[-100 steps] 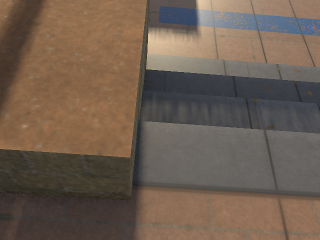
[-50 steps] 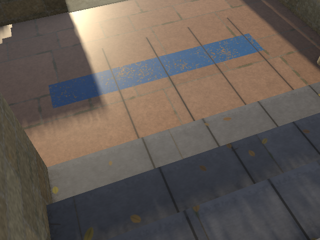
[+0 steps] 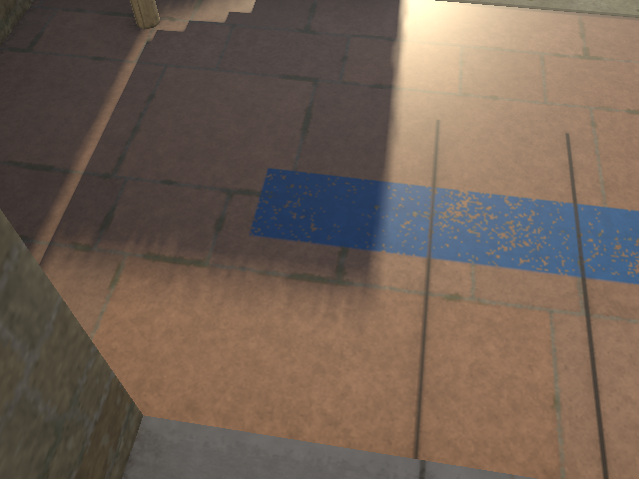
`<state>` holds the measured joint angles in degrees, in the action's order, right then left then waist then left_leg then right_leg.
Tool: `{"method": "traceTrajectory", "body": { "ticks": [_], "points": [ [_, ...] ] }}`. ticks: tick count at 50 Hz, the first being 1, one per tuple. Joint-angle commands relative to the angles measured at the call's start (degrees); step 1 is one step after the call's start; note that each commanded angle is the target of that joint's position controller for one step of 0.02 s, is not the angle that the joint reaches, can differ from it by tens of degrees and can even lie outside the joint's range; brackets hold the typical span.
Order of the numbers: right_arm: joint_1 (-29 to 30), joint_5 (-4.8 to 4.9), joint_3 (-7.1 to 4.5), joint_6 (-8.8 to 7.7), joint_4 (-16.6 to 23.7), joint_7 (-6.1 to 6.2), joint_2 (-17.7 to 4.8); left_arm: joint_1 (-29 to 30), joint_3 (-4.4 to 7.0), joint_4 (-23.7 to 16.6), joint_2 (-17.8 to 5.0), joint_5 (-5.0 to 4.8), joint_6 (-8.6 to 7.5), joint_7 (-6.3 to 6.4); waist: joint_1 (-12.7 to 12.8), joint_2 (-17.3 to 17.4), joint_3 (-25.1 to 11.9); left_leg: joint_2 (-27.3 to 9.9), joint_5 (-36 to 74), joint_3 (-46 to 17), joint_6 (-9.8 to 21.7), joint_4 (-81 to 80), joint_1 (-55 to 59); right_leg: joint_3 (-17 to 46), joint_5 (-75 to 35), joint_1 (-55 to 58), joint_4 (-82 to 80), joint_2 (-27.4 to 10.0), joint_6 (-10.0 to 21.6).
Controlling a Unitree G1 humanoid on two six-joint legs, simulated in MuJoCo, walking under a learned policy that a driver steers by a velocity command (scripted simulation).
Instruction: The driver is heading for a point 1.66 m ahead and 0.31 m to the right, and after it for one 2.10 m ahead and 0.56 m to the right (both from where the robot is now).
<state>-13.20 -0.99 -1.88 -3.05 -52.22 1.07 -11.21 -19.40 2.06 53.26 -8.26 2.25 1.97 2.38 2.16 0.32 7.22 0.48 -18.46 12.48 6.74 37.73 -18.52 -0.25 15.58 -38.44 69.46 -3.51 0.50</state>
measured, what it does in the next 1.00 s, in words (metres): steps on the spot: right foot, then left foot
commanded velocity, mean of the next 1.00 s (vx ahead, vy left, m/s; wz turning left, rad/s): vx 0.04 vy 0.00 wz -0.18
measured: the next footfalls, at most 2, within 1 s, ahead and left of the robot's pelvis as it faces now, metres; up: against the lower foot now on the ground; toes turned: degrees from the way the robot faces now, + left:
right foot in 0.16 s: +0.09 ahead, -0.12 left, +0.00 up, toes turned -12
left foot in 0.82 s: +0.02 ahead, +0.07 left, +0.00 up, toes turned -22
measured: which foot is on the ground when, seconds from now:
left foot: down 0.00-0.18, up 0.20-0.80, down 0.82-1.00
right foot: up 0.00-0.14, down 0.16-0.80, up 0.82-1.00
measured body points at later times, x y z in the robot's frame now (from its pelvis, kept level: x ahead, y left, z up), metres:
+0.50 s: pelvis +0.03 -0.05 -0.01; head +0.05 -0.09 +0.44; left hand +0.27 +0.16 -0.09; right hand +0.12 -0.35 -0.11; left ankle +0.09 +0.09 -0.62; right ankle +0.05 -0.11 -0.72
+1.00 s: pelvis +0.01 +0.00 +0.02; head +0.03 +0.03 +0.47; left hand +0.24 +0.23 -0.08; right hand +0.00 -0.30 -0.08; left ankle -0.01 +0.09 -0.72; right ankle +0.00 -0.14 -0.64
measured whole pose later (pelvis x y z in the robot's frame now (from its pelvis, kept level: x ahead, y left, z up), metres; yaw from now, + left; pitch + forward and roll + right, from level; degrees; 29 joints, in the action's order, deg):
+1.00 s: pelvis +0.01 +0.00 +0.02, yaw -7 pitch +1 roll -2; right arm -23.4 0.7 -3.6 4.2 -39.9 -0.3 -17.2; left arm -4.3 2.5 38.7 -17.5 1.5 3.6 0.7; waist -2.4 -1.8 0.5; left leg 7.5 -16.9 -13.0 5.1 28.4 -10.6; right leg 3.6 22.2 -30.9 60.4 3.9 -2.4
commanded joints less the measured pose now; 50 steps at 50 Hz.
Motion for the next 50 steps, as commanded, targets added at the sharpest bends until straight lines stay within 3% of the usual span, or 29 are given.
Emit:
{"method": "traceTrajectory", "body": {
  "ticks": [1,3,5,7,8,9,10,11,12,13,14,15,18,20,23,26,29,31,34,35,36,39,40,41,42,43,45,47,50],
  "points": [
    [4.7,-0.09,-1.19,-0.51,6.0,-0.20,-7.7,-11.3,1.78,-0.2,-4.3,-0.33,0.74,-1.08,3.2,6.5,-14.6,-20.0,52.2,-4.9,5.5,-3.2,-1.6,-4.3,-14.8,12.2,0.9,0.2,2.4],
    [3.7,0.69,-1.35,0.09,6.6,-0.79,-8.1,-5.0,2.62,-3.1,-6.0,-0.72,2.24,-1.21,2.2,5.7,-12.2,-21.8,44.3,-4.2,4.2,-1.4,-2.1,-4.4,-13.3,10.0,1.6,0.3,4.3],
    [4.0,1.12,-1.80,0.90,7.2,-0.82,-9.3,-1.7,3.08,-5.1,-7.0,-0.41,3.70,-1.10,2.1,7.8,-9.9,-23.0,40.6,-2.7,1.9,2.0,-2.7,-5.1,-9.7,10.6,-0.3,0.6,5.5],
    [9.7,1.37,-2.75,1.26,8.8,-0.84,-11.8,-7.7,3.94,-4.3,-9.0,-0.98,4.74,-0.69,7.2,9.6,-11.3,-20.8,48.9,1.2,-1.7,11.5,-8.4,-7.7,-2.8,23.8,-6.8,3.1,6.9],
    [14.3,1.92,-3.46,1.47,9.6,-0.98,-13.4,-15.5,4.66,-2.9,-10.7,-1.08,4.61,-0.41,12.9,8.3,-12.8,-19.3,48.4,1.2,-2.9,24.0,-13.4,-6.5,-1.6,33.0,-12.1,3.9,8.5],
    [21.6,2.31,-3.31,2.37,10.5,-1.47,-11.2,-20.3,4.79,-1.0,-11.0,-1.32,4.06,-0.55,18.1,-0.3,-5.9,-12.7,9.3,0.2,-4.5,43.4,-25.7,1.0,-15.0,36.5,-26.7,2.8,10.9],
    [15.6,1.84,-1.40,2.77,15.6,-1.54,-5.3,-10.3,3.98,-2.4,-14.8,-4.67,3.30,-0.08,6.0,-19.0,0.6,-1.4,-22.2,-3.6,-7.6,53.7,-34.9,25.3,-65.8,25.8,-31.6,-3.1,15.2],
    [8.0,0.00,0.40,3.56,15.6,-0.12,-2.4,-6.1,3.71,-6.3,-17.3,-4.42,1.37,-0.83,0.0,-13.0,-4.7,-2.6,-20.3,-12.7,-9.0,51.8,-32.4,34.2,-64.7,22.9,-38.7,-10.1,18.9],
    [5.6,-0.86,0.30,3.99,15.0,1.01,-4.0,-0.8,4.26,-9.5,-19.1,-2.24,0.93,-0.97,-2.4,-7.2,-7.8,-1.6,-15.9,-14.5,-9.9,51.3,-29.7,37.7,-46.8,19.8,-42.3,-11.3,20.7],
    [5.6,-1.80,-0.10,4.03,14.9,1.58,-5.8,5.8,4.28,-12.4,-19.7,-0.69,1.47,-0.14,-4.8,-5.5,-9.2,-1.0,-12.3,-16.1,-10.4,47.0,-28.1,40.3,-23.7,14.7,-45.3,-9.9,20.2],
    [5.7,-2.53,-1.25,4.11,13.2,2.10,-9.1,9.8,4.11,-14.0,-18.6,0.62,1.12,-0.28,-5.4,-3.7,-9.3,-1.3,-2.9,-16.4,-9.7,47.2,-25.7,36.8,-22.4,11.9,-41.1,-8.2,18.4],
    [5.5,-3.03,-1.77,4.80,12.4,2.25,-10.1,10.6,3.87,-14.5,-17.3,-0.11,0.95,-0.51,-5.8,-2.3,-11.1,-0.9,0.2,-16.1,-9.3,47.1,-23.0,33.6,-25.2,12.0,-38.6,-5.8,15.9],
    [9.6,-2.70,-0.63,5.49,14.7,1.57,-7.2,8.1,3.85,-15.7,-16.6,-1.96,1.22,0.11,-3.4,-1.3,-13.4,-0.2,3.6,-16.5,-8.7,46.2,-23.6,31.4,-28.5,17.5,-35.8,-2.1,12.7],
    [10.9,-2.46,-0.26,5.17,16.3,0.90,-6.4,6.3,4.14,-16.5,-16.9,-1.78,1.69,0.46,-1.8,-2.7,-14.2,0.6,3.6,-17.0,-8.0,44.0,-25.5,31.9,-31.1,23.6,-35.6,-1.2,12.6],
    [9.6,-1.63,-0.32,5.08,17.0,0.58,-7.2,5.7,3.98,-18.1,-16.2,-1.24,2.21,0.65,-0.7,-3.8,-15.5,0.9,2.3,-16.6,-7.9,42.3,-26.3,31.0,-34.3,30.7,-37.0,-2.6,13.1],
    [6.4,-0.28,-0.52,5.97,16.2,0.40,-8.4,6.9,1.98,-18.7,-12.6,-0.60,1.84,-0.13,0.2,-3.8,-15.2,-0.1,1.8,-16.5,-8.3,40.5,-21.3,27.7,-35.7,29.8,-39.6,-4.2,14.1],
    [3.5,0.99,0.87,7.15,15.1,-1.15,-6.0,8.7,-0.05,-17.8,-10.0,-0.25,2.56,-0.63,0.2,-6.1,-13.4,1.0,-5.0,-15.4,-8.4,24.7,-10.3,21.9,-16.8,26.2,-46.1,-1.4,10.6],
    [1.2,1.69,0.31,7.58,14.1,-1.96,-7.6,11.0,-0.07,-17.5,-11.6,-0.19,2.32,-1.47,0.1,-8.0,-11.5,2.2,-6.6,-15.0,-6.7,17.8,-2.1,19.4,-10.4,21.9,-49.6,-2.4,10.1],
    [-0.9,1.76,-1.24,7.67,14.3,-2.88,-10.7,13.1,0.94,-17.9,-14.8,-0.80,1.75,-2.09,-0.3,-6.5,-10.6,3.4,-7.9,-12.8,-4.2,14.3,0.8,19.3,-13.8,22.9,-49.5,-4.6,10.8],
    [-1.1,1.93,-1.26,7.65,14.9,-2.94,-10.3,10.8,1.14,-15.9,-14.9,-1.45,1.75,-1.81,-0.6,-6.4,-9.4,2.6,-14.5,-14.4,-3.6,7.7,-1.6,20.8,-14.8,27.0,-49.1,-6.3,11.1],
    [-3.3,2.07,-1.39,7.64,14.2,-2.95,-10.2,10.9,1.42,-15.8,-15.1,-1.65,1.63,-1.68,-0.5,-5.7,-9.9,2.8,-13.7,-14.1,-3.2,6.0,-0.4,20.5,-15.9,28.7,-48.5,-6.7,11.3],
    [-9.5,1.58,-1.24,7.33,12.4,-2.92,-8.3,15.7,1.97,-16.5,-14.9,-2.92,1.48,-0.89,-4.4,-4.2,-10.4,4.1,-5.4,-14.3,-0.4,-8.2,7.3,15.7,-14.7,26.4,-44.7,-4.6,8.9],
    [-11.6,1.19,-1.66,7.00,12.1,-2.93,-9.0,16.3,2.27,-16.8,-14.8,-3.12,1.35,-0.65,-5.2,-0.7,-10.1,1.1,-2.0,-22.3,1.4,-15.9,10.7,12.1,-9.5,23.2,-38.3,-1.1,6.3],
    [-13.8,0.58,-2.59,6.51,12.4,-2.94,-13.6,17.6,2.67,-18.4,-14.6,-2.27,1.41,-0.74,-4.9,7.7,-7.8,-10.9,13.3,-40.3,5.0,-17.3,15.2,5.7,2.2,10.8,-25.7,6.6,2.3],
    [-9.4,1.02,-4.01,5.64,15.3,-2.48,-20.0,21.3,1.65,-20.9,-13.3,-1.26,0.81,-0.85,-4.4,13.8,-3.0,-17.8,28.4,-52.9,10.2,-21.0,7.8,2.0,16.1,1.6,-19.5,10.9,-0.5],
    [-8.5,0.48,-4.41,5.00,15.8,-1.88,-19.5,22.3,1.30,-20.6,-12.7,-0.72,0.14,-0.88,-4.2,10.7,-3.0,-17.0,29.4,-52.3,12.4,-21.0,6.0,5.6,13.7,2.9,-11.3,8.4,-0.7],
    [-4.0,0.47,-3.99,5.22,17.0,-0.93,-16.6,21.3,1.65,-18.7,-13.5,-1.02,-0.49,-1.16,-1.6,3.8,-5.0,-10.6,36.1,-41.8,10.3,-16.5,6.8,4.9,4.6,3.4,-4.1,7.5,-1.2],
    [-6.7,1.88,-4.27,5.97,17.0,-0.78,-15.8,20.5,1.36,-19.3,-13.0,-0.41,0.40,-1.38,-2.5,3.5,-6.6,-7.0,44.6,-39.5,7.7,-13.1,16.0,4.1,7.8,-2.9,-6.5,7.3,-3.1],
    [-10.5,1.78,-4.64,7.05,16.6,-1.08,-15.2,20.2,0.42,-20.2,-11.5,-0.61,0.96,-2.11,-4.7,4.4,-9.6,-5.1,42.4,-40.3,5.7,-11.5,19.2,3.2,6.7,-3.1,-9.6,7.7,-3.9]
  ]
}}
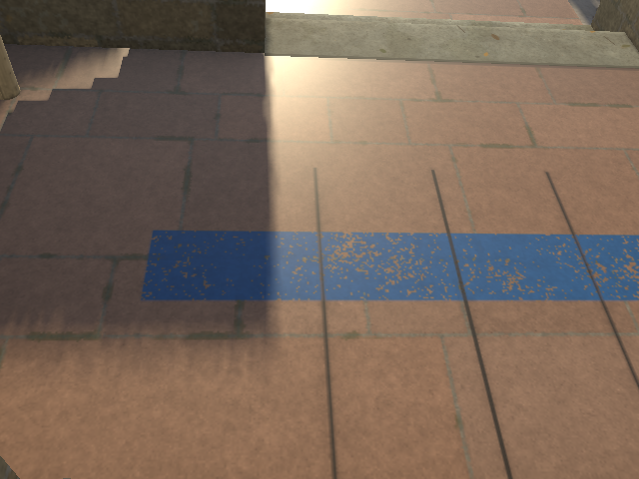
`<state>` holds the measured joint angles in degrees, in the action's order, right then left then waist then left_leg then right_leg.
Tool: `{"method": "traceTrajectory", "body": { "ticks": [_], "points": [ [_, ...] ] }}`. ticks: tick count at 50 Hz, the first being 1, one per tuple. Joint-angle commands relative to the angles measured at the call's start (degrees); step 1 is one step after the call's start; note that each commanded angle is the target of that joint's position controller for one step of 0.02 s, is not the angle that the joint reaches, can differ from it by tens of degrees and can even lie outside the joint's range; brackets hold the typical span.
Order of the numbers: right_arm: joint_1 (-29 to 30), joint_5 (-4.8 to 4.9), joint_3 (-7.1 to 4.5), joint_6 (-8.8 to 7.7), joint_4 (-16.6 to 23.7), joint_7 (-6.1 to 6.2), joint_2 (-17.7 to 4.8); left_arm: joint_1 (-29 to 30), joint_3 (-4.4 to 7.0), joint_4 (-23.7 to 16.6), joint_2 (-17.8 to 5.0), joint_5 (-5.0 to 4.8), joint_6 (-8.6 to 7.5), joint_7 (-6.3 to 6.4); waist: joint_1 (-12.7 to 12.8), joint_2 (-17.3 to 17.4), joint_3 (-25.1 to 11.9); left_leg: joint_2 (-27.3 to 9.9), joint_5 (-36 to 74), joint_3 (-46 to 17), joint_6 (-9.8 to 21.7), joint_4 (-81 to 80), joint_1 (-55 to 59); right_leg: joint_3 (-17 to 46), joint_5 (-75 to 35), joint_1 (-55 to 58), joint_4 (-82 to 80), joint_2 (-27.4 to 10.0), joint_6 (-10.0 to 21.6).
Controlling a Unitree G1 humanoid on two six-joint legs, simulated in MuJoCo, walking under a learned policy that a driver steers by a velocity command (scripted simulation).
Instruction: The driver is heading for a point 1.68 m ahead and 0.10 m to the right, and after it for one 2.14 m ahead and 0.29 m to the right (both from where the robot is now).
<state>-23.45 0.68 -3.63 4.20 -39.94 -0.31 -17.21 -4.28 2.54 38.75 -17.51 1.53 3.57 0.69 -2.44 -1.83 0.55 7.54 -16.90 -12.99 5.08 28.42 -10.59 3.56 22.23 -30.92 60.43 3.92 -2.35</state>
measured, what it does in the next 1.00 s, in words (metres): steps on the spot, turning right: right foot, then left foot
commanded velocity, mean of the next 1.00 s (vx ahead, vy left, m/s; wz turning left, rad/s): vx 0.00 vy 0.00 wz -0.21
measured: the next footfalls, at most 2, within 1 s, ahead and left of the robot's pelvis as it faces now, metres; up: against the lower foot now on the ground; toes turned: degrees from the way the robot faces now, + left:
right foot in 0.32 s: +0.06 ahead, -0.09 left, +0.00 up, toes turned +18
left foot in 0.78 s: +0.06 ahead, +0.07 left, +0.00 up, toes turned -16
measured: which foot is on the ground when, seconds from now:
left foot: down 0.00-0.30, up 0.32-0.76, down 0.78-1.00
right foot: up 0.00-0.30, down 0.32-0.78, up 0.80-1.00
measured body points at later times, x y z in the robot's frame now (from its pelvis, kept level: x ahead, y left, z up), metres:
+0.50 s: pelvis +0.00 -0.03 +0.00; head +0.02 -0.04 +0.45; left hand +0.06 +0.24 -0.11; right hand +0.19 -0.25 -0.11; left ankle -0.04 +0.11 -0.71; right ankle +0.02 -0.10 -0.74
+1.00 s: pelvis +0.00 +0.04 +0.00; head +0.02 +0.07 +0.45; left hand +0.23 +0.28 -0.11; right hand +0.02 -0.25 -0.08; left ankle +0.02 +0.08 -0.74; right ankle -0.03 -0.11 -0.63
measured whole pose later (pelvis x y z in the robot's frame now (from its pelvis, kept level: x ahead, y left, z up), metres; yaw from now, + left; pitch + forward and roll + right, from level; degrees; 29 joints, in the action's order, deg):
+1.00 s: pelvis +0.00 +0.04 +0.00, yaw -18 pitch +0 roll -1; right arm -15.0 -1.1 -1.0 1.6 -38.6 1.6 -14.9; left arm -10.7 5.2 39.6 -21.3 0.5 5.8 -2.1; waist -0.9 -3.6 1.3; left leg 3.8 -12.8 3.3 6.4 25.1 -12.1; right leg 8.3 19.1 -34.8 72.5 6.5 -1.3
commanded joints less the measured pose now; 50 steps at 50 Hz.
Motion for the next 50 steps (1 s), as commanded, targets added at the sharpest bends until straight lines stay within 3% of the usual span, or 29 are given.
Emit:
{"method": "traceTrajectory", "body": {
  "ticks": [1,5,6,10,11,13,14,15,16,17,18,19,20,21,22,24,26,32,35,37,38,39,40,41,42,43,45,47,50],
  "points": [
    [-0.6,0.18,-3.03,-0.04,4.5,0.25,-9.3,5.6,-0.20,-6.0,-2.2,0.20,-0.63,-0.56,-0.8,6.8,-3.0,-11.7,37.6,-15.8,6.9,-2.4,10.9,-0.4,-0.9,-10.3,-2.1,0.4,-1.0],
    [1.2,-0.10,-3.55,0.24,5.9,0.08,-10.8,6.8,-0.47,-7.3,-3.1,0.17,-1.01,-0.42,-2.1,8.3,-3.0,-10.4,28.9,-20.5,5.9,-3.3,7.8,0.6,-2.3,-6.9,-8.3,1.7,-0.4],
    [3.3,-0.58,-3.53,0.24,6.7,-0.21,-11.2,5.1,-0.27,-6.6,-3.8,0.15,-1.34,-0.55,-1.3,9.9,-4.2,-10.2,31.8,-20.5,6.1,-2.4,4.6,-1.1,-5.5,-3.1,-4.4,2.2,0.4],
    [6.7,-1.13,-2.94,0.24,8.4,-0.67,-10.0,4.0,-0.74,-7.2,-4.4,-0.48,-2.10,-0.22,-0.7,9.6,-3.4,-11.1,30.6,-24.4,6.8,-3.2,3.0,2.0,1.0,1.0,-13.2,1.6,0.8],
    [7.4,-1.30,-2.91,0.07,8.3,-0.63,-10.1,2.1,-0.59,-6.3,-5.0,-0.72,-2.24,-0.33,-0.4,10.2,-3.7,-11.4,30.3,-24.0,6.7,-2.9,3.2,2.3,0.4,3.8,-15.7,0.9,1.2],
    [10.3,-1.43,-1.85,-0.05,8.5,0.00,-8.2,-2.8,-0.72,-4.5,-4.5,-1.26,-2.43,-0.21,1.4,10.0,-4.8,-10.7,27.5,-22.2,5.0,-3.2,-0.6,1.6,-1.8,14.2,-25.2,-0.2,2.5],
    [11.6,-1.04,-0.81,-0.08,8.4,0.46,-6.2,-5.3,-1.12,-3.5,-2.6,-1.02,-2.41,0.04,3.2,7.8,-4.9,-9.3,20.8,-20.7,3.1,-3.3,-5.2,1.5,-7.9,22.9,-34.4,-0.9,3.4],
    [8.6,-1.12,0.40,-0.40,6.8,0.70,-3.1,-4.5,-1.71,-3.6,-1.1,-0.38,-2.45,0.47,2.0,3.0,-4.9,-6.8,6.8,-17.9,0.2,-2.4,-10.1,5.7,-11.7,31.0,-41.2,-4.0,4.3],
    [2.8,-1.71,1.22,-0.63,4.7,0.54,0.3,-4.7,-2.30,-4.1,-2.5,0.46,-2.71,0.79,-0.3,-7.8,-6.0,-2.5,-12.4,-11.2,-2.8,6.4,-13.9,18.6,-14.4,36.3,-44.1,-14.4,6.3],
    [3.2,-1.47,-0.34,-0.28,3.9,0.75,-5.0,-5.6,-3.00,-2.8,-2.9,0.51,-3.03,0.20,-0.4,-6.8,-2.6,1.1,-15.5,-6.2,-3.6,2.6,-13.1,28.7,-22.7,27.6,-44.9,-18.8,12.2],
    [6.9,-1.88,-0.46,-0.24,4.1,0.72,-6.1,-3.9,-3.10,-2.2,-1.9,-0.26,-3.52,-0.71,-1.4,-5.5,-0.1,-3.4,-10.6,-2.2,-4.0,-0.8,-9.9,29.0,-19.5,23.5,-46.0,-17.0,13.4],
    [10.8,-1.68,-0.27,-0.63,4.0,0.60,-5.7,-2.5,-2.07,-2.2,-3.9,-0.93,-3.33,-1.29,-0.4,-5.8,0.5,-2.7,-5.8,0.4,-3.9,-0.9,-5.6,25.8,-19.0,20.4,-45.6,-13.3,12.1],
    [13.0,-1.53,-0.30,-1.04,4.1,0.52,-5.5,-3.3,-0.90,-2.1,-6.7,-0.78,-2.99,-1.47,0.5,-6.7,0.0,-1.3,-3.9,2.4,-4.0,1.3,-4.3,24.0,-19.2,20.1,-44.4,-10.5,11.0],
    [13.0,-1.56,-0.78,-1.14,4.1,0.35,-7.1,-4.5,0.25,-2.3,-9.3,-1.00,-2.61,-1.33,0.8,-8.1,-0.8,0.2,-5.7,4.2,-3.8,5.6,-6.7,24.8,-21.9,21.6,-43.4,-9.9,10.9],
    [13.4,-1.49,-0.81,-1.29,4.1,0.37,-7.1,-6.2,0.85,-2.2,-9.8,-1.28,-2.45,-1.52,1.2,-7.7,-1.1,0.2,-8.6,5.3,-4.3,9.0,-10.4,25.6,-24.9,24.1,-42.7,-10.1,11.5],
    [15.2,-1.39,-0.22,-1.60,4.7,0.63,-5.6,-10.1,1.97,-1.6,-10.1,-1.91,-1.77,-2.23,2.8,-5.2,-2.5,-0.3,-11.1,7.1,-5.6,13.2,-15.7,26.4,-28.0,28.4,-40.8,-10.0,12.7],
    [17.4,-0.99,0.15,-1.52,5.8,1.08,-4.3,-12.0,2.66,-1.3,-9.8,-1.88,-1.34,-2.43,4.1,-5.7,-3.1,-0.5,-11.5,7.4,-6.6,13.6,-18.7,27.1,-27.7,30.7,-39.7,-9.0,13.5],
    [19.4,-1.28,1.10,-1.85,7.0,1.37,-3.5,-10.4,4.22,-3.1,-9.9,-1.41,-0.21,-3.22,4.5,-5.4,-5.3,-0.6,-7.4,7.7,-6.2,15.5,-15.3,31.4,-25.8,24.9,-40.4,-8.5,14.3],
    [17.3,-1.05,1.14,-2.25,6.7,1.38,-4.1,-8.6,4.62,-4.1,-10.7,-1.35,0.36,-3.19,3.4,-5.2,-5.2,-0.4,-5.8,7.2,-5.6,10.9,-8.2,34.3,-24.0,19.1,-40.7,-7.9,13.3],
    [12.7,-0.94,0.83,-2.41,5.4,1.96,-4.3,-5.7,4.52,-5.1,-10.6,-1.27,0.55,-2.92,0.4,-5.2,-4.4,-0.6,-3.4,7.2,-5.3,3.0,0.7,34.7,-19.5,12.4,-40.0,-5.3,11.0],
    [9.5,-1.23,0.50,-2.58,4.5,2.51,-4.9,-4.6,4.25,-5.6,-9.9,-1.66,0.52,-2.59,-1.4,-3.3,-3.9,-2.0,-0.2,7.0,-5.0,-4.1,8.6,33.1,-11.2,6.0,-37.5,-2.7,8.5],
    [8.7,-1.78,-0.40,-2.56,4.3,2.97,-8.4,-8.3,3.69,-5.0,-6.1,-2.03,0.36,-2.09,0.1,7.3,-4.1,-10.4,-3.7,-2.7,-3.5,-10.6,17.2,24.9,9.6,-2.7,-26.7,4.2,4.8],
    [9.3,-1.58,-0.83,-2.60,6.6,2.97,-13.1,-11.2,3.57,-5.6,-4.6,-2.31,0.22,-1.35,0.7,14.5,-5.0,-26.8,-9.6,-20.8,0.8,-15.5,17.5,12.1,17.1,-10.5,-8.9,11.5,3.1],
    [10.3,-2.24,-0.64,-2.79,5.7,2.49,-11.1,-8.2,4.83,-5.3,-10.8,-0.08,-0.10,-1.01,1.4,7.4,-0.6,-26.7,-3.4,-19.3,2.5,-16.2,6.9,10.7,10.6,-10.1,-1.8,6.7,2.9],
    [13.3,-2.34,-0.04,-3.32,6.1,2.12,-8.4,-7.7,5.15,-5.3,-11.3,0.19,0.05,-1.46,3.8,6.0,1.0,-24.7,2.8,-14.2,3.1,-15.1,1.8,8.6,5.6,-7.8,2.9,4.1,2.8],
    [16.0,-2.13,0.43,-3.39,6.6,1.90,-5.7,-9.1,5.00,-4.0,-10.9,-0.16,0.48,-2.00,4.8,5.2,1.5,-21.5,7.4,-7.5,3.0,-14.3,-0.2,6.5,1.3,-7.1,7.3,2.6,2.6],
    [16.4,-2.14,1.05,-3.42,7.2,2.39,-3.9,-10.4,4.43,-2.3,-9.6,-0.36,1.21,-2.87,4.7,7.2,0.1,-17.6,16.1,0.0,3.7,-12.6,-0.4,3.3,-2.1,-6.8,14.2,2.1,2.0],
    [12.5,-1.93,1.02,-3.41,6.1,2.09,-4.2,-8.7,3.83,-2.4,-8.3,-0.82,1.73,-3.02,3.8,6.3,-0.9,-17.5,22.4,1.9,4.5,-11.0,-0.1,3.1,-3.0,-7.1,16.6,2.3,1.1],
    [8.3,-1.67,1.35,-3.50,4.4,1.72,-4.2,-7.1,3.13,-1.3,-6.6,-1.32,2.13,-2.44,2.7,6.0,-1.4,-17.7,21.8,1.3,4.0,-10.5,2.9,6.2,-4.2,-8.1,12.3,3.2,0.4]
  ]
}}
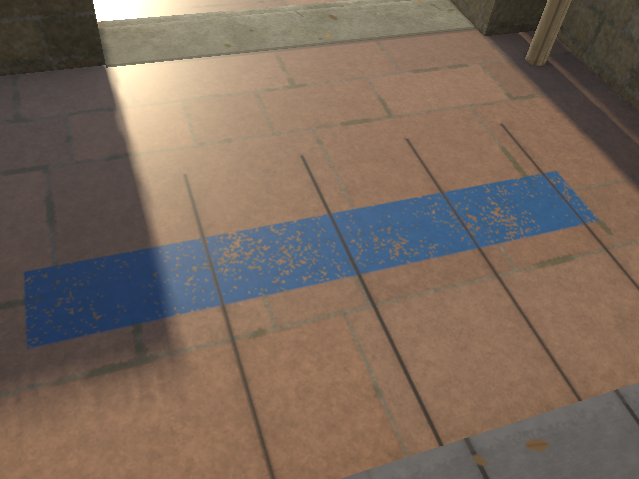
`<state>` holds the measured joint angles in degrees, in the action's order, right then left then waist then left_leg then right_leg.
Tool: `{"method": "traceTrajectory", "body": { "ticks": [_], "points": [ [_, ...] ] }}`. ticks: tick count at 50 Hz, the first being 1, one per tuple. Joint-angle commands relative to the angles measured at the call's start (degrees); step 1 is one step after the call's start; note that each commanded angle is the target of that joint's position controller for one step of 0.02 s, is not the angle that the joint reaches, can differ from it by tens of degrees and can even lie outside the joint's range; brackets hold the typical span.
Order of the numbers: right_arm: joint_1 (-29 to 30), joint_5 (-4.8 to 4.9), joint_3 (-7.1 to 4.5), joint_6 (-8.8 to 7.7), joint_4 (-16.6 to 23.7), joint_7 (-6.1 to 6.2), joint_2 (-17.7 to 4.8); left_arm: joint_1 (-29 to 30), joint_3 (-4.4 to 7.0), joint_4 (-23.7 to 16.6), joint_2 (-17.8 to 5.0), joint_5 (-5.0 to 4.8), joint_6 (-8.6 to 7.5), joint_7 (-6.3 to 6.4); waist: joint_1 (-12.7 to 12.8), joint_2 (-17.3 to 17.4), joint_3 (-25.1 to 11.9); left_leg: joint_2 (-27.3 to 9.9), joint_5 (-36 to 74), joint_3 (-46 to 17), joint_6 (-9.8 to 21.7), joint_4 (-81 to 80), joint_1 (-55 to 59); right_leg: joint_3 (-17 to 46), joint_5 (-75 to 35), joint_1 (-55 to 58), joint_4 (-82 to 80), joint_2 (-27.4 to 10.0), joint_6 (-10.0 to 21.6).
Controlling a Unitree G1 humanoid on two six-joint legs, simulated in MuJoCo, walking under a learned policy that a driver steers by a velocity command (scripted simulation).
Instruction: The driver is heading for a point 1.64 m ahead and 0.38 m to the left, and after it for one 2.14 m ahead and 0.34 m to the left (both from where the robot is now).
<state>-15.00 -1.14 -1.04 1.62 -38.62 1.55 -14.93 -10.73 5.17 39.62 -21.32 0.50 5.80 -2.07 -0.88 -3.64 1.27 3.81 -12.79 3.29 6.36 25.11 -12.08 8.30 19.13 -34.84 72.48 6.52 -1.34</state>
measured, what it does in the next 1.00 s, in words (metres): walks ahead, turning left: right foot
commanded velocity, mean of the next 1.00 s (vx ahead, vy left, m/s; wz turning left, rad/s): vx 0.40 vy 0.00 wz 0.34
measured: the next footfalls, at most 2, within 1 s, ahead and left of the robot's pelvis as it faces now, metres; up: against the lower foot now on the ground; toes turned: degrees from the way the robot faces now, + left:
right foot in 0.46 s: +0.06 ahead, -0.10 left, +0.00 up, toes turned +21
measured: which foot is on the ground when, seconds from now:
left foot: down 0.00-0.46, up 0.48-1.00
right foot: up 0.00-0.44, down 0.46-1.00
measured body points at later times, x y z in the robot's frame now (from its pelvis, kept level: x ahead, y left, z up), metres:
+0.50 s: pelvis +0.01 -0.03 -0.01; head +0.02 -0.04 +0.44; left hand +0.10 +0.28 -0.09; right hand +0.16 -0.29 -0.13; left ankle +0.00 +0.06 -0.72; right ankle +0.02 -0.11 -0.74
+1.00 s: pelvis +0.16 +0.10 -0.07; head +0.18 +0.10 +0.38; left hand -0.09 +0.26 -0.18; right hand +0.49 +0.00 -0.15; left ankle +0.24 +0.33 -0.77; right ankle +0.02 -0.11 -0.74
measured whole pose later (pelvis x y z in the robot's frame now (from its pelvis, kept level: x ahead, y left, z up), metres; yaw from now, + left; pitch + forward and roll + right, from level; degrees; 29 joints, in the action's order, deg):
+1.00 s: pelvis +0.16 +0.10 -0.07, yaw +23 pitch +1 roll -3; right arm 2.9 -1.2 -3.4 -0.7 -46.5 -4.1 -17.2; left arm -39.0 2.4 56.0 -14.6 2.0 -5.4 0.5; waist 9.9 4.5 -0.3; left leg -6.8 18.8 -6.9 -0.1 36.0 -34.4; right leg -1.1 43.3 0.1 42.5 0.3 -0.4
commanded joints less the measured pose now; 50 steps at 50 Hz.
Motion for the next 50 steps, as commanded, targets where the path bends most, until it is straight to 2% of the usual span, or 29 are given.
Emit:
{"method": "traceTrajectory", "body": {
  "ticks": [1,3,5,6,8,11,14,19,20,21,22,23,24,25,26,28,30,32,34,39,40,41,43,44,45,47,48,49,50],
  "points": [
    [-0.9,0.16,-0.56,-1.14,2.5,-0.05,-5.7,-0.1,0.22,-1.7,-2.1,-0.56,0.19,0.69,1.1,7.9,-1.7,-13.7,13.8,-15.6,1.4,-8.0,5.5,3.0,-1.6,-3.9,-5.5,0.8,-0.8],
    [-1.4,0.42,0.63,-1.84,0.3,-0.04,-3.4,0.5,-0.99,0.8,0.6,-0.55,0.57,1.41,0.7,9.5,-1.1,-12.1,3.5,-16.3,-1.0,-10.4,5.8,4.6,-1.8,0.9,-18.5,0.3,-1.1],
    [-0.9,0.67,0.16,-1.92,-1.7,-0.50,-5.1,0.9,-1.93,1.9,1.6,0.41,0.83,1.81,2.1,12.9,-0.5,-11.3,3.0,-17.1,-1.5,-12.0,3.0,-3.2,0.6,7.8,-23.9,-2.4,-0.8],
    [-1.4,0.63,-0.78,-1.64,-1.6,-1.05,-7.1,3.6,-1.99,1.4,0.9,0.44,0.61,2.23,0.9,13.6,0.5,-11.1,6.8,-18.1,-0.9,-11.3,1.7,-6.5,3.0,8.9,-25.2,-2.8,-0.3],
    [-5.6,0.86,-2.11,-0.93,-2.7,-2.05,-9.5,6.9,-2.06,0.9,0.2,-0.16,-0.06,2.99,-1.3,13.0,1.0,-12.1,16.0,-21.5,0.8,-8.5,4.6,-7.3,5.5,7.2,-26.2,-2.4,0.6],
    [-8.2,0.93,-2.68,-0.43,-3.5,-2.78,-9.6,7.4,-1.89,0.8,-0.6,-0.73,-1.42,3.63,-1.5,10.5,-1.6,-14.6,22.4,-28.7,4.9,-6.1,12.3,-4.3,5.7,3.8,-27.9,-3.2,2.4],
    [-7.3,0.89,-3.36,-0.40,-3.3,-3.13,-9.3,8.2,-2.06,0.0,0.6,-0.85,-2.75,4.40,-1.6,8.1,-4.2,-15.2,22.2,-32.7,8.6,-5.2,14.9,-2.9,6.7,4.1,-28.5,-3.3,3.6],
    [-3.7,1.05,-4.64,0.77,-1.8,-3.84,-10.0,8.0,-2.55,-1.7,2.5,-0.73,-3.17,4.32,-1.3,7.0,-4.2,-12.5,20.8,-34.9,8.2,-4.8,7.1,-3.7,5.5,9.7,-31.0,-2.1,3.1],
    [-3.6,0.97,-5.14,1.08,-1.7,-4.17,-10.6,5.8,-2.50,-1.4,2.4,-0.34,-3.48,3.96,-0.6,6.1,-6.4,-10.8,4.2,-35.5,8.0,-6.1,3.3,-3.7,7.4,14.8,-32.5,-1.9,3.7],
    [-0.4,1.01,-5.45,1.44,-0.6,-4.57,-10.9,2.5,-2.36,-0.7,2.4,-0.14,-3.70,3.57,1.7,5.9,-5.6,-8.4,-14.3,-35.5,6.6,-7.9,-5.8,-3.7,8.7,22.9,-37.0,-1.5,4.6],
    [5.9,1.73,-5.30,1.88,1.6,-4.51,-9.8,-3.7,-2.21,1.0,2.9,-0.05,-3.73,3.47,6.8,5.2,-2.9,-4.2,-25.8,-32.4,2.8,-7.5,-20.7,-5.4,4.3,36.9,-46.0,-1.2,5.2],
    [6.2,2.47,-4.78,1.82,2.5,-3.79,-6.7,-8.6,-1.21,2.2,-0.5,0.26,-3.97,3.86,9.0,-2.1,-1.6,1.8,-31.5,-25.7,-1.4,3.9,-34.9,1.9,7.9,49.2,-51.1,-8.7,5.8],
    [3.1,1.93,-3.66,1.50,3.2,-3.19,-2.3,-9.9,-0.65,1.2,-5.5,0.78,-4.66,4.24,7.4,-10.7,-4.0,8.6,-25.8,-15.4,-2.8,26.9,-40.5,23.8,25.2,50.1,-57.7,-27.0,8.1],
    [7.2,-0.41,-4.48,0.78,4.1,-2.63,-7.5,-4.5,-0.29,0.9,-6.8,1.81,-4.94,4.15,5.0,-5.0,3.3,4.0,-14.4,-15.0,-3.5,32.7,-45.7,27.7,28.5,38.3,-61.7,-27.8,10.1],
    [7.3,-1.06,-5.02,0.56,4.0,-3.27,-9.5,-1.5,-0.94,-0.2,-4.2,1.79,-5.67,4.00,2.2,-2.6,4.2,1.5,-8.5,-15.5,-3.7,35.6,-42.8,24.3,27.5,33.3,-61.6,-26.3,9.6],
    [3.6,-0.84,-5.02,0.75,1.4,-4.75,-9.2,2.4,-1.64,-1.7,-1.9,1.19,-7.23,3.29,-0.9,-1.7,3.6,-0.3,0.1,-13.7,-5.5,40.8,-37.9,14.4,17.5,28.0,-61.6,-21.4,7.7],
    [1.5,-0.66,-5.35,1.75,-0.3,-5.99,-9.5,1.6,-1.07,-1.7,-2.9,1.63,-8.65,2.83,-1.6,-2.7,1.6,-2.2,8.1,-10.2,-5.8,47.7,-31.6,6.1,9.8,23.1,-61.4,-18.8,7.8],
    [3.8,-0.29,-5.10,2.46,-0.6,-6.06,-8.4,-2.1,-1.18,-0.6,-2.8,1.59,-10.02,2.59,-0.5,0.4,3.7,-3.5,12.0,-10.9,-6.3,49.1,-32.6,3.1,7.4,21.3,-60.4,-18.3,7.7],
    [5.7,-0.57,-5.08,2.31,-1.1,-5.49,-7.8,-7.3,-1.15,1.2,-3.2,1.80,-10.90,2.28,1.1,2.5,4.6,-3.5,15.2,-13.2,-6.1,46.4,-35.7,2.4,7.0,23.6,-58.3,-18.5,8.4],
    [13.8,-2.20,-5.20,0.54,-2.9,-3.95,-8.8,-19.9,-0.53,7.1,-5.5,1.65,-11.81,2.23,5.2,0.2,4.9,-1.5,14.4,-15.4,-5.0,39.7,-41.4,3.2,-5.9,33.6,-52.0,-20.3,11.9],
    [15.5,-2.09,-5.47,-0.26,-3.1,-3.74,-8.7,-23.0,-0.47,8.9,-5.1,1.75,-12.37,2.35,5.9,1.2,5.2,-2.6,19.1,-20.4,-4.9,32.7,-46.3,3.2,-2.2,40.1,-48.0,-19.1,11.6],
    [18.8,-2.09,-5.28,-0.80,-2.9,-3.54,-8.2,-25.9,-0.45,10.3,-4.9,1.75,-12.74,2.56,7.7,-0.8,5.7,-2.1,18.4,-20.2,-5.2,31.4,-50.0,5.3,-3.9,43.4,-46.6,-19.8,12.4],
    [23.1,-2.59,-5.35,-2.26,-2.6,-3.20,-9.0,-28.5,-0.24,12.0,-5.1,1.53,-13.42,2.82,8.3,-2.4,6.3,-4.7,16.2,-18.5,-5.5,29.5,-54.3,9.8,-9.1,46.2,-44.8,-20.9,14.8],
    [24.9,-2.73,-5.12,-3.04,-1.8,-3.83,-9.7,-27.1,-0.51,12.5,-3.5,0.86,-13.66,3.18,6.8,-1.4,7.1,-8.7,21.5,-16.2,-6.0,24.3,-51.6,10.0,-6.0,42.7,-44.2,-20.7,14.8],
    [26.6,-2.59,-4.50,-3.27,-1.8,-4.43,-8.8,-24.7,-0.96,11.8,-2.6,1.48,-13.76,3.23,6.5,1.2,7.6,-10.1,27.1,-10.1,-6.6,20.5,-44.6,9.7,-0.5,34.4,-44.5,-18.6,15.3],
    [26.6,-1.02,-2.86,-3.73,-2.7,-6.32,-5.2,-20.5,-1.27,10.9,-1.6,0.97,-13.12,2.99,6.7,2.9,7.5,-10.6,38.9,-8.0,-6.4,11.6,-22.5,6.1,6.0,16.8,-45.6,-16.1,14.0],
    [25.7,0.06,-2.71,-3.55,-3.6,-6.56,-5.1,-18.9,-0.96,10.6,-2.7,1.13,-12.70,2.84,6.9,2.2,7.9,-9.8,38.0,-6.8,-6.6,9.1,-15.4,4.4,5.6,13.3,-45.7,-14.9,13.0],
    [25.6,1.23,-2.81,-3.18,-4.0,-5.90,-6.2,-19.7,-0.72,10.6,-3.5,1.20,-12.28,2.45,7.7,-0.2,7.6,-9.2,34.0,-6.3,-6.9,8.8,-11.7,4.1,3.5,13.8,-44.5,-14.4,12.4],
    [23.6,1.73,-2.83,-2.85,-5.3,-5.36,-6.8,-20.1,-0.74,11.3,-2.8,2.13,-11.13,3.02,7.5,-3.1,8.4,-10.6,30.4,-7.4,-6.4,6.1,-13.3,4.8,-0.1,18.9,-41.0,-14.9,12.1]
  ]
}}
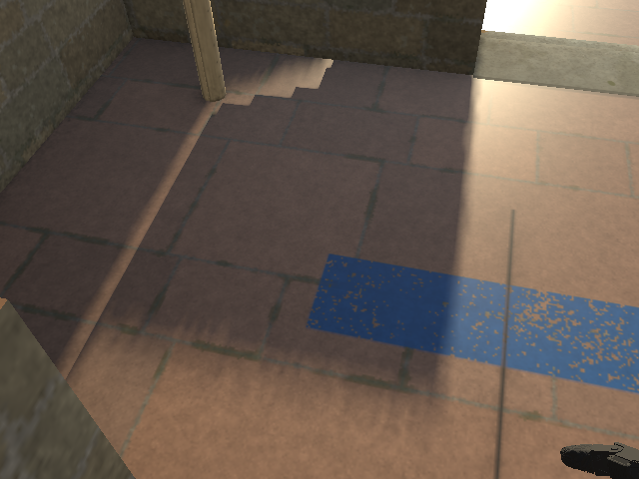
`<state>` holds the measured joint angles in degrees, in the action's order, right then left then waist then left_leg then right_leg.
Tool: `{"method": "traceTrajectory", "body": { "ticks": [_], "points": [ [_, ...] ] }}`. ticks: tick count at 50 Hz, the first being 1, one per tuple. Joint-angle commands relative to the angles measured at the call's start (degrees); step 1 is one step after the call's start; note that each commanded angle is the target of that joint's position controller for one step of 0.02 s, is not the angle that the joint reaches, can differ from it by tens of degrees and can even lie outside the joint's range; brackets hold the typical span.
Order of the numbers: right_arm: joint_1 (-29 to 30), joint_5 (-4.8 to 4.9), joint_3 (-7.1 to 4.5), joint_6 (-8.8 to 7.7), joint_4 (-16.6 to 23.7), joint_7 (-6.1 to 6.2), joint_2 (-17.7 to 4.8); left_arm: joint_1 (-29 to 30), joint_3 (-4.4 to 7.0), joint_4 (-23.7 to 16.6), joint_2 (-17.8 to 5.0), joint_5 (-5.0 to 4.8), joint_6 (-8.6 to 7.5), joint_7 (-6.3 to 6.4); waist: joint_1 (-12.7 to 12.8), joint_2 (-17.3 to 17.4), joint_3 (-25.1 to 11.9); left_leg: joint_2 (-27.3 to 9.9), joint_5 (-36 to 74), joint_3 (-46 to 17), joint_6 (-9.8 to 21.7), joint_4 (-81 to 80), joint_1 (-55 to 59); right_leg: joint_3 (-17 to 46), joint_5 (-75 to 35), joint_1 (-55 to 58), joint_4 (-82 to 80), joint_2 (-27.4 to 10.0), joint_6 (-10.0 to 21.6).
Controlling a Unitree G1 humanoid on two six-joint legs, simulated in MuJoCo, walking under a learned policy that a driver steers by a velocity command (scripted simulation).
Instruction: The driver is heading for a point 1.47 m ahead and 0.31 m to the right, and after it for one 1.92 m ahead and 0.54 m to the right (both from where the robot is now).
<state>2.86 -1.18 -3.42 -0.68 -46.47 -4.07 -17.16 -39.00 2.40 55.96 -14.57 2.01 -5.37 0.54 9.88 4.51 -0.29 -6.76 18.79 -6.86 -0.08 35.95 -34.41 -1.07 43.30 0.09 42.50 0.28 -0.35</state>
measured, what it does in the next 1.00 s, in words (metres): goes down, turning right: left foot 0.16 m lower, then right foot 0.16 m lower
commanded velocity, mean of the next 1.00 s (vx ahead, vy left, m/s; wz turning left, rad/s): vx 0.94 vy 0.00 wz -0.51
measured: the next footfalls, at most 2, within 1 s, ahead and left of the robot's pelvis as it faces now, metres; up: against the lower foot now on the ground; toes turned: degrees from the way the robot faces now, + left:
left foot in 0.10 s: +0.20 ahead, +0.18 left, -0.16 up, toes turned -4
right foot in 0.56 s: +0.56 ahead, -0.03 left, -0.32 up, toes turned -31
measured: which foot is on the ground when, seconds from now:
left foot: up 0.00-0.08, down 0.10-0.54, up 0.56-0.90, down 0.92-1.00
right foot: down 0.00-0.10, up 0.12-0.54, down 0.56-0.92, up 0.94-1.00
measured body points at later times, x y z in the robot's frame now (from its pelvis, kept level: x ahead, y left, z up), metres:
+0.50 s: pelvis +0.39 +0.05 -0.19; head +0.40 +0.03 +0.26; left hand +0.69 +0.20 -0.27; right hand +0.20 -0.14 -0.33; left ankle +0.17 +0.18 -0.82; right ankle +0.55 -0.06 -0.88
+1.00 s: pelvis +0.83 -0.10 -0.27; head +0.86 -0.10 +0.17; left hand +0.95 +0.14 -0.42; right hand +0.84 -0.38 -0.39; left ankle +0.97 -0.10 -0.99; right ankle +0.60 -0.07 -0.86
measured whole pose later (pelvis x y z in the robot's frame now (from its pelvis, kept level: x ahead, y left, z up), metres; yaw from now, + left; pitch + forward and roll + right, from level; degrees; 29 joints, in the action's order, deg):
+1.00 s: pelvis +0.83 -0.10 -0.27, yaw -26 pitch -2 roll +0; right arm -7.5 -1.3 -2.4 -3.9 -49.9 -2.8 -13.5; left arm -19.1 2.5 56.3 -14.6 1.1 -5.3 0.8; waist 1.2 -1.0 5.7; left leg 3.6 -7.1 3.4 6.4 35.2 -26.6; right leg -1.0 24.5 -8.0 72.4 5.2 3.7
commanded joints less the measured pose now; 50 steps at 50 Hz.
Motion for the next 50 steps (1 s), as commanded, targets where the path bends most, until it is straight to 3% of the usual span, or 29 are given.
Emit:
{"method": "traceTrajectory", "body": {
  "ticks": [1,4,5,6,7,8,9,10,11,14,17,18,22,24,26,28,29,30,31,32,33,36,42,45,46,47,48,49,50],
  "points": [
    [2.7,1.43,-0.43,-0.61,1.1,0.95,-4.8,6.4,1.81,-4.2,-8.7,1.48,0.97,0.96,-2.9,-11.0,9.3,-1.1,-1.7,2.1,-0.1,-8.3,10.9,13.8,-29.3,-12.2,-6.6,-7.9,10.5],
    [-25.3,-0.31,-2.64,-1.68,-8.0,3.39,-8.1,6.2,2.74,-1.7,-9.8,1.16,2.99,1.86,-15.3,-5.2,-0.8,0.9,-8.4,4.1,0.9,-15.0,36.3,11.8,-43.2,-12.2,31.7,-5.6,11.7],
    [-33.0,-2.04,-3.25,-2.19,-10.8,3.18,-10.0,6.1,2.71,-0.8,-6.8,0.23,2.78,1.49,-18.6,3.0,-3.7,-2.0,-12.3,0.6,1.7,-11.1,49.3,10.1,-12.5,-25.7,54.2,0.5,10.5],
    [-33.4,-3.94,-1.79,-2.63,-8.8,3.05,-9.4,1.0,1.37,-0.9,-1.6,-1.36,2.34,1.00,-13.4,10.9,-8.6,-7.6,11.2,0.1,-3.6,15.3,63.8,12.7,3.9,-47.0,70.9,0.4,10.4],
    [-34.8,-1.21,-2.77,-2.07,-8.6,2.49,-10.9,-2.6,1.47,-2.7,-3.2,-3.45,1.49,1.97,-12.5,17.1,-17.6,-15.1,4.0,-11.0,-4.9,8.6,65.9,11.4,-4.6,-51.8,70.7,-2.2,9.5],
    [-33.3,0.13,-4.06,-1.64,-9.3,3.15,-14.4,3.3,1.16,-4.8,-2.0,-2.54,1.63,2.48,-12.5,22.5,-15.2,-20.4,-35.9,-27.3,-0.8,-11.9,54.2,6.2,-13.6,-54.9,70.7,-0.8,7.6],
    [-26.8,0.26,-1.98,-2.43,-6.7,2.93,-6.0,14.8,1.36,-5.3,-4.3,0.14,2.91,1.86,-13.9,6.9,-2.1,-16.4,-57.0,-20.5,-1.0,-17.0,39.7,6.4,-22.7,-55.5,64.1,-4.6,8.8],
    [-22.6,-0.20,-1.55,-3.33,-6.3,2.80,-4.3,16.0,1.58,-5.5,-3.3,0.79,3.66,0.81,-10.9,7.9,3.3,-16.7,-50.0,-20.0,1.3,-12.7,29.9,6.8,-27.2,-53.5,61.4,-6.3,8.6],
    [-18.7,-0.67,-0.07,-4.69,-6.0,2.90,0.5,17.7,2.06,-4.3,-3.5,-0.14,4.25,-0.50,-8.1,1.1,7.3,-12.7,-41.9,-10.6,-0.4,-9.2,20.8,10.0,-36.7,-49.7,49.8,-8.0,8.2],
    [-19.1,0.61,-0.62,-7.44,-7.8,4.25,-1.6,23.5,1.92,-6.4,-0.5,0.03,5.45,-3.10,-5.0,4.1,11.8,-9.6,-43.7,-1.9,0.6,-12.9,7.2,7.2,-47.3,-42.2,29.7,-7.1,5.6],
    [-26.6,0.93,-1.46,-8.47,-9.7,5.53,-3.6,30.6,2.08,-7.4,-2.5,1.60,6.41,-2.72,-8.2,3.9,10.2,-12.5,-14.8,2.7,0.7,-7.4,20.0,1.7,-47.0,-49.7,28.0,-3.8,7.4],
    [-27.0,1.21,-0.13,-9.38,-11.2,5.59,2.7,34.3,1.84,-8.2,-2.4,0.95,4.85,-3.98,-7.8,0.4,11.0,-7.5,-25.6,7.4,-1.1,-4.1,20.9,5.7,-63.3,-49.7,14.2,-5.0,9.3],
    [-23.7,0.43,0.86,-8.39,-10.3,6.49,1.6,40.2,1.23,-8.6,-2.5,0.05,3.95,-6.21,-6.9,-1.9,11.2,-5.2,-23.5,18.6,0.6,-2.7,14.4,-6.9,-76.9,-25.5,-1.5,-1.0,9.7],
    [-28.3,-0.09,0.77,-6.81,-11.9,7.05,-1.7,34.7,1.86,-6.9,-4.9,0.94,4.12,-5.30,-5.8,-3.3,7.7,-5.2,2.1,22.1,0.2,10.2,23.4,-13.6,-68.4,-18.1,-3.9,3.4,11.2],
    [-28.8,-2.13,0.03,-4.20,-12.8,7.52,-5.5,16.8,3.47,-0.7,-7.8,0.28,5.07,-3.74,1.7,-3.4,-3.1,-6.6,21.5,20.9,1.2,38.2,26.8,-12.6,-60.3,-0.6,-6.5,4.3,13.3],
    [-17.3,-1.97,-1.16,-2.58,-10.6,6.70,-4.1,8.3,4.99,2.0,-11.6,-0.76,5.29,-2.19,9.9,-13.8,4.7,5.7,-47.2,20.7,2.3,82.5,-0.2,-0.1,-52.4,11.7,-18.6,-0.7,21.2],
    [-19.0,-1.76,-0.23,-4.41,-3.9,7.17,-0.1,9.6,4.68,3.5,-17.0,0.06,4.67,-1.82,-0.7,-18.2,4.6,4.6,-60.0,13.2,2.2,80.6,-16.0,7.5,-87.8,18.8,-1.2,-6.5,18.2],
    [-21.2,-2.49,1.17,-5.07,-0.3,6.11,-0.5,7.4,3.59,3.1,-14.6,-0.70,4.07,-1.64,-3.2,-8.9,-3.8,2.1,-55.6,6.5,2.9,68.7,-25.6,20.2,-71.3,28.9,-3.2,-9.7,23.6],
    [-20.4,-3.43,1.38,-5.66,-1.1,5.92,-1.1,10.2,3.49,1.8,-12.9,-0.52,4.12,-1.84,-4.4,-3.2,-2.2,1.6,-55.2,4.3,3.2,65.1,-26.4,29.9,-49.3,21.9,-11.0,-11.3,24.9],
    [-19.2,-3.24,1.22,-6.29,0.3,5.86,-0.7,15.7,3.56,-0.4,-13.0,0.73,3.40,-0.68,-6.8,-7.9,-3.0,1.5,-49.6,0.4,2.0,58.1,-29.2,44.3,-21.8,16.6,-21.4,-19.1,27.5],
    [-16.2,-3.41,0.96,-5.21,-0.6,5.35,-1.2,21.9,2.13,-1.3,-9.4,0.49,2.56,0.36,-11.2,0.4,2.4,-1.0,-43.6,0.8,-1.2,49.5,-21.1,40.6,-19.0,0.1,-26.0,-17.0,25.2],
    [-10.4,-2.28,1.58,-2.57,1.2,4.60,0.1,21.9,1.57,-2.4,-10.1,0.25,-0.15,1.39,-13.5,2.7,9.8,-4.2,-34.2,0.7,-5.4,33.6,-5.5,33.8,-33.9,-27.8,-26.4,-14.9,23.5],
    [0.9,0.66,1.94,-3.19,3.0,1.59,1.3,12.8,1.82,0.6,-8.4,-1.89,-1.93,-0.32,-4.7,-2.8,11.7,3.5,-15.1,13.8,5.2,2.3,8.4,9.9,-64.0,-15.2,-28.6,-5.7,12.1],
    [-14.9,0.05,0.70,-3.83,-1.0,0.99,-0.6,13.1,2.13,1.6,-10.0,-0.25,-1.37,0.15,-12.5,-9.3,2.6,11.4,-24.8,16.1,9.7,-0.8,18.2,2.9,-104.4,-0.2,-8.8,-8.3,8.2],
    [-28.0,-0.54,-0.21,-4.15,-5.4,1.22,-1.9,16.7,1.88,1.2,-8.3,0.00,-0.94,0.54,-19.2,-9.1,-0.8,10.9,-17.3,13.7,11.1,-6.0,28.6,0.5,-98.1,-2.6,5.0,-6.9,6.8],
    [-35.8,-0.62,-1.58,-3.66,-7.6,1.50,-5.0,20.5,1.63,-0.6,-6.5,0.19,-0.97,0.81,-22.8,-4.7,-5.9,5.0,-12.3,4.7,13.3,-5.8,40.1,-3.7,-64.4,-12.2,27.2,-0.7,4.9],
    [-34.6,-1.56,-2.47,-2.92,-8.0,1.36,-10.5,14.1,0.42,-4.2,-0.6,-2.22,-1.10,-0.33,-14.5,16.2,-13.9,-11.8,4.8,-27.6,24.7,-7.7,57.1,-0.2,-13.3,-35.0,50.1,8.3,0.8],
    [-29.8,0.41,-2.54,-2.34,-6.3,1.16,-8.0,18.8,0.72,-6.1,-6.4,-0.79,-0.98,0.71,-15.4,2.3,-16.6,-10.2,2.8,-27.3,22.7,-10.7,55.6,5.0,-17.9,-36.8,48.4,4.5,3.6],
    [-25.2,0.55,-1.98,-2.12,-5.2,1.85,-6.5,21.6,0.76,-6.8,-5.8,-1.15,-1.13,0.70,-13.5,-0.5,-8.1,-8.9,5.2,-20.9,20.8,-11.7,47.8,4.9,-21.7,-38.8,43.8,2.2,3.3]
  ]
}}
